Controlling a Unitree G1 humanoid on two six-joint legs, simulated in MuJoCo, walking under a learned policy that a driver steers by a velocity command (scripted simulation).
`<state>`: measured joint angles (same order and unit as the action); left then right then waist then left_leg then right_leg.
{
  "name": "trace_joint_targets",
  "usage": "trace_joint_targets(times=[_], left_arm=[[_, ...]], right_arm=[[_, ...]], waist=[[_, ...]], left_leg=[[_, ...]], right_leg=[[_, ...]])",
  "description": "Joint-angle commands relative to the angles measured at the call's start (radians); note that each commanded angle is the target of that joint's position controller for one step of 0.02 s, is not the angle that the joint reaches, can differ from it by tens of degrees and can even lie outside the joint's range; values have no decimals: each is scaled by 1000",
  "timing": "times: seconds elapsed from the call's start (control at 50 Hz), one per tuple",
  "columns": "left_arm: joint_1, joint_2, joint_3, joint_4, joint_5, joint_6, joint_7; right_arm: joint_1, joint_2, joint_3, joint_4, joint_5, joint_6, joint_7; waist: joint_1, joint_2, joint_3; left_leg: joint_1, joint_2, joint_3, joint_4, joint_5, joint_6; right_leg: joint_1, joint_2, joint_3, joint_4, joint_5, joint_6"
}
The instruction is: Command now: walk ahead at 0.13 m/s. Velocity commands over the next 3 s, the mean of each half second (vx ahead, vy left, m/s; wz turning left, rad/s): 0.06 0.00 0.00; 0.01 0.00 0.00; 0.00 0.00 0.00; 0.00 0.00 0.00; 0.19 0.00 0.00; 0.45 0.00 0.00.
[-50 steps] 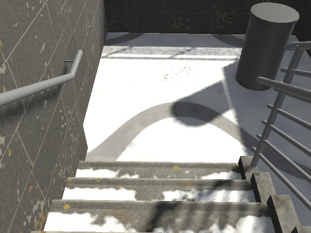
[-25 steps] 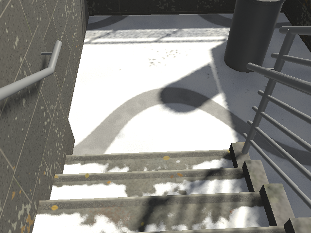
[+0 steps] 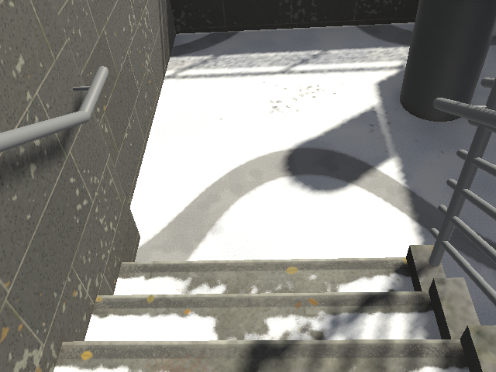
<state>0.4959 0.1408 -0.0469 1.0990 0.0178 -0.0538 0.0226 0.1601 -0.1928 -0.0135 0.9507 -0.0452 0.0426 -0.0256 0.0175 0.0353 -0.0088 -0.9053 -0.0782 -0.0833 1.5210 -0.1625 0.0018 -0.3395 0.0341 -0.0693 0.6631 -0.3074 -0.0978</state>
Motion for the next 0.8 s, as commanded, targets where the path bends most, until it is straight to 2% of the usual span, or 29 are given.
trace_joint_targets(times=[0.02, 0.04, 0.06, 0.08, 0.1, 0.12, 0.14, 0.16, 0.18, 0.2, 0.22, 0.24, 0.26, 0.28, 0.3, 0.32, 0.36, 0.44, 0.5, 0.66, 0.8], left_arm=[[-57, 94, -11, -80, -15, -23, 14], [-46, 130, -5, -84, -8, -30, 10], [-58, 130, -8, -92, -16, -29, 7], [-56, 112, -18, -98, -34, -21, 7], [-44, 120, -6, -86, -31, -13, 2], [-26, 116, -6, -85, -17, -8, 3], [-17, 116, -2, -86, -10, -1, 1], [39, 112, 7, -67, -12, 21, 7], [105, 115, 13, -38, 6, 39, 11], [112, 126, 22, -23, 14, 53, 15], [125, 110, 25, -21, 14, 58, 14], [156, 87, 28, -30, 4, 51, 7], [152, 88, 33, -30, -10, 58, 0], [67, 104, 38, -53, -7, 64, -5], [-8, 137, 50, -72, -3, 70, -8], [-29, 113, 49, -79, -4, 74, -15], [-47, 77, 41, -76, 0, 79, -19], [-56, 91, 43, -60, 0, 74, -16], [-68, 90, 40, -51, -2, 75, -14], [-86, 92, 37, -31, -5, 72, -11], [-98, 84, 36, -22, -5, 66, -10]], right_arm=[[72, 24, 27, -20, 2, 23, 6], [102, 1, 16, 16, 6, 26, 0], [88, -16, 14, 6, 13, 31, 1], [64, -30, 15, 2, 19, 39, -1], [148, -47, 1, 60, 4, 34, 4], [173, -46, 2, 88, 7, 35, 1], [169, -39, 6, 96, 14, 32, 2], [45, -23, 19, 44, 37, 17, 9], [33, -8, 22, 45, 53, 6, 13], [91, 3, 25, 60, 61, -2, 12], [162, -15, 19, 86, 60, -10, 9], [188, -58, 8, 106, 50, -18, 5], [150, -33, 15, 109, 52, -17, 5], [120, -14, 19, 106, 48, -19, 13], [126, -12, 22, 103, 38, -23, 20], [131, -30, 21, 114, 32, -22, 19], [133, -40, 16, 116, 45, -18, 11], [167, -39, 19, 130, 43, -25, 11], [185, -43, 19, 138, 42, -26, 11], [211, -35, 19, 156, 38, -24, 12], [204, -26, 15, 165, 38, -23, 13]], waist=[[-75, -96, 40], [-70, -114, -12], [-80, -117, 12], [-68, -114, 28], [-109, -73, 25], [-90, -122, 22], [-72, -156, 25], [4, -168, 113], [41, -201, 130], [18, -199, 120], [10, -147, 96], [46, -28, 61], [50, 56, 50], [22, 100, 49], [-4, 67, 58], [9, 61, 49], [9, 29, 60], [1, -2, 40], [-3, -22, 49], [-10, -33, 84], [-14, -28, 89]], left_leg=[[165, 33, -18, -281, 132, -28], [282, 26, -18, -195, 259, -25], [285, 35, -40, -237, 239, -23], [296, 42, -37, -297, 213, -21], [385, 81, -45, -438, 176, -9], [462, 74, 25, -454, 87, -2], [531, 79, 64, -485, 7, 0], [465, 64, 97, -766, -252, -12], [521, 77, 104, -840, -284, -20], [587, 106, 76, -959, -227, -18], [706, 162, -7, -1017, -5, -2], [819, 236, -80, -976, 347, 32], [732, 230, -75, -956, 398, 84], [684, 218, -79, -1015, 259, 86], [673, 216, -73, -1057, 235, 80], [683, 211, -59, -1063, 201, 76], [664, 199, -49, -1089, 89, 61], [678, 199, -46, -1119, 109, 59], [679, 198, -43, -1135, 97, 57], [676, 191, -36, -1159, 69, 48], [689, 187, -32, -1169, 57, 43]], right_leg=[[-117, -240, 295, -309, 175, -27], [-127, -261, 319, -305, 226, -31], [-116, -259, 314, -305, 218, -22], [-85, -251, 298, -291, 260, -9], [-73, -230, 250, -202, 450, -34], [-61, -217, 194, -155, 670, -31], [-66, -217, 161, -134, 809, -33], [20, -208, 158, -207, 833, -14], [61, -215, 208, -215, 815, -16], [81, -222, 231, -202, 745, -18], [46, -208, 238, -176, 659, -3], [-13, -166, 201, -140, 570, 15], [34, -124, 150, -208, 328, 18], [70, -100, 135, -225, 136, 22], [90, -97, 129, -211, 92, 20], [109, -102, 135, -228, 88, 19], [138, -116, 145, -268, 123, 25], [186, -125, 142, -283, 168, 28], [190, -128, 141, -296, 170, 30], [170, -138, 144, -316, 174, 35], [157, -142, 148, -331, 173, 38]])
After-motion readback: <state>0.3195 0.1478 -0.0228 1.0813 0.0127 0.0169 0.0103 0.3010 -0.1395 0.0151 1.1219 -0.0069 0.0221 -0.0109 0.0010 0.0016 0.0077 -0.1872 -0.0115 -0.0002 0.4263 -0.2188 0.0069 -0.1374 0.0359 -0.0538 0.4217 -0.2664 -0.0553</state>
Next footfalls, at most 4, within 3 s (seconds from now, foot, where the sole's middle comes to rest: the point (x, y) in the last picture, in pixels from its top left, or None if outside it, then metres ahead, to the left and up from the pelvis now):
0.20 left None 0.10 0.14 -0.76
2.74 left None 0.40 0.24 -0.94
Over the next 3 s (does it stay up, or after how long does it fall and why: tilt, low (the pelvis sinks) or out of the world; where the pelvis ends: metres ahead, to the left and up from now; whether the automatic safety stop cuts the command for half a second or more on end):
stays up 0.40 0.18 -0.20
